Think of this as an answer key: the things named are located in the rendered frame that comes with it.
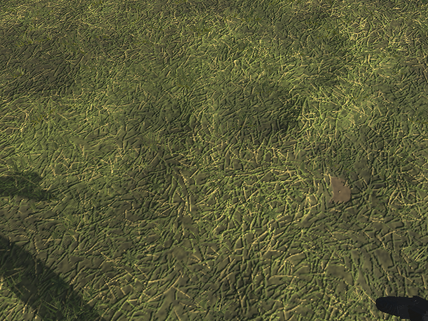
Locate robot right hand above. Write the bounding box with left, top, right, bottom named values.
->
left=376, top=296, right=428, bottom=321

